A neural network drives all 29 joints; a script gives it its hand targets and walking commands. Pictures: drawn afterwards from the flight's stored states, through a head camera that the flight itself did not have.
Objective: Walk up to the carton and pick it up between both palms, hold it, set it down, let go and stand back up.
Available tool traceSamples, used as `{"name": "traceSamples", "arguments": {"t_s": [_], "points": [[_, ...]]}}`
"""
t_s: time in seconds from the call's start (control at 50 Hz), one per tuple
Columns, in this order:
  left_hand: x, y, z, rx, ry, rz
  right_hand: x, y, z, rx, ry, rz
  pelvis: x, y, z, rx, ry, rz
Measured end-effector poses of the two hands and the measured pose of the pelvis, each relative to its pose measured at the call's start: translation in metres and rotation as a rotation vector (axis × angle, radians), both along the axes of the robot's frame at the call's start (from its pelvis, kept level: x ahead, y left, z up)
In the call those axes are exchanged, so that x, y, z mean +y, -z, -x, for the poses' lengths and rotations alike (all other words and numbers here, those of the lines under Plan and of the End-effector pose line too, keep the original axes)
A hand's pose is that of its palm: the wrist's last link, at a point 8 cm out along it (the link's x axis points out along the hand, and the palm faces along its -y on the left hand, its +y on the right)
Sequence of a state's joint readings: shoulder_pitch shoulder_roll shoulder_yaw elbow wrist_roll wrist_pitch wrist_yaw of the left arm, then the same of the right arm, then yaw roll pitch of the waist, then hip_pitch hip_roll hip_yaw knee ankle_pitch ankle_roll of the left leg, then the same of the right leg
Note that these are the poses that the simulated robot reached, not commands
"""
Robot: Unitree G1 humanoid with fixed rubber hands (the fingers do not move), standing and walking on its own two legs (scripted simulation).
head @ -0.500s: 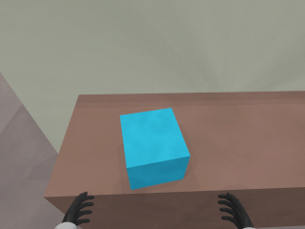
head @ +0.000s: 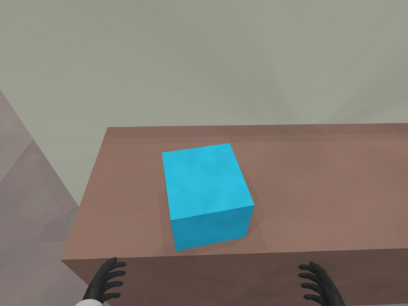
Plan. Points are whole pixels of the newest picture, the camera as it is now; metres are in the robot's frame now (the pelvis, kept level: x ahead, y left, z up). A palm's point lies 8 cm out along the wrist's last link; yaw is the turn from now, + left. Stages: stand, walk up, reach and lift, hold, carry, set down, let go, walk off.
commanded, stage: stand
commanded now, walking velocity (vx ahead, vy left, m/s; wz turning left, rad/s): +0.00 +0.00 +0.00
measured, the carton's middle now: (203, 195) +0.40 +0.02 -0.06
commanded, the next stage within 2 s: none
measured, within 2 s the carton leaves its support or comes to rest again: neither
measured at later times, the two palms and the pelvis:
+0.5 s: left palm out of the picture +0.05 +0.28 -0.11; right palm out of the picture +0.04 -0.23 -0.10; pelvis -0.04 +0.02 -0.01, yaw +1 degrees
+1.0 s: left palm out of the picture +0.02 +0.29 -0.12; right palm out of the picture +0.05 -0.23 -0.11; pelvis -0.03 +0.02 -0.01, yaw +1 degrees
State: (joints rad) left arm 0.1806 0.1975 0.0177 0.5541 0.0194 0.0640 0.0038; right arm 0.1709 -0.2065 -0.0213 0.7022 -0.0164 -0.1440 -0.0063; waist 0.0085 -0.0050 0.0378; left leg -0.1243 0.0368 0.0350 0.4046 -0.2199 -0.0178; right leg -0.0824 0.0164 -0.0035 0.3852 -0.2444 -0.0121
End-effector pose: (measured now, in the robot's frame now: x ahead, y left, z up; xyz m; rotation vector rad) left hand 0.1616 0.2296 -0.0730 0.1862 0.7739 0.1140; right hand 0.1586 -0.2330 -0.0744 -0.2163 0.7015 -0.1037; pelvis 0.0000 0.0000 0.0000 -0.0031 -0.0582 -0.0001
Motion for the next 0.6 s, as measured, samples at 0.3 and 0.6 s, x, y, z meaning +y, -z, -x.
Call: {"name": "traceSamples", "arguments": {"t_s": [0.3, 0.6], "points": [[0.044, 0.024, 0.074, 0.12, -0.023, -0.061, -0.017, 0.024, 0.086, 0.236, 0.07, 0.06, 0.013, 0.004, 0.019, 0.014, -0.011, 0.01], [0.06, 0.042, 0.129, 0.231, -0.021, -0.06, 0.003, 0.031, 0.124, 0.294, 0.052, 0.056, 0.029, 0.008, 0.04, 0.023, -0.016, 0.008]]}}
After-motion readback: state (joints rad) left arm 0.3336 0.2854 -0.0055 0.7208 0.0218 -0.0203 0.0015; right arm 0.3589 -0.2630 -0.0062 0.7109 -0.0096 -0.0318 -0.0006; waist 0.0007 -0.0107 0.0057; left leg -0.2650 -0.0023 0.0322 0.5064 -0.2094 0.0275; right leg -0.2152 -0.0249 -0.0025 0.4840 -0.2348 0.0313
